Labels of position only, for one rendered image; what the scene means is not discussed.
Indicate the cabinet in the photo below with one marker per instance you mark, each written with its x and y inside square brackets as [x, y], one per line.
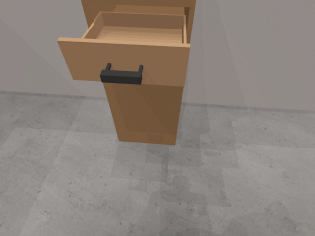
[144, 113]

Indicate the handle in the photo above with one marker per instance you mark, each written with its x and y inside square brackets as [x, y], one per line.
[120, 76]

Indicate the drawer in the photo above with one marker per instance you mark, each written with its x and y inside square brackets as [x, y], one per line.
[128, 40]

